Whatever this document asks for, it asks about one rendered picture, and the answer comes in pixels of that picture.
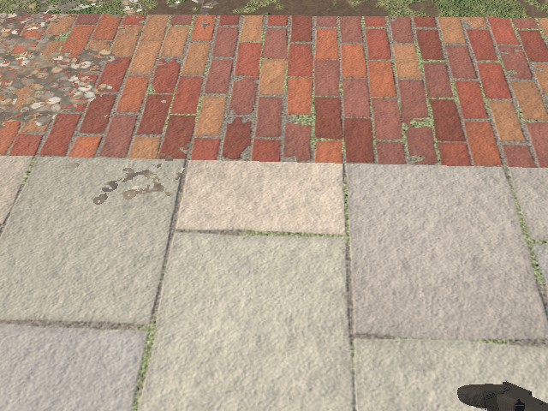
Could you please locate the right robot hand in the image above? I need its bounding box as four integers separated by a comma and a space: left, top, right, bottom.
457, 381, 548, 411

